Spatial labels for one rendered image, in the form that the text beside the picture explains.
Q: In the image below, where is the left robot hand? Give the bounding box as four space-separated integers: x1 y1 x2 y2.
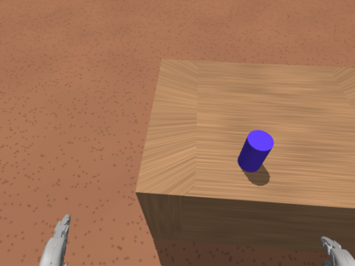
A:
39 214 70 266

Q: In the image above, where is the can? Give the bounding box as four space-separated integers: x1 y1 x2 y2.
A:
238 130 274 172

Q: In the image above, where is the right robot hand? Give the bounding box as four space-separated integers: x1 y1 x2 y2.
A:
321 237 355 266

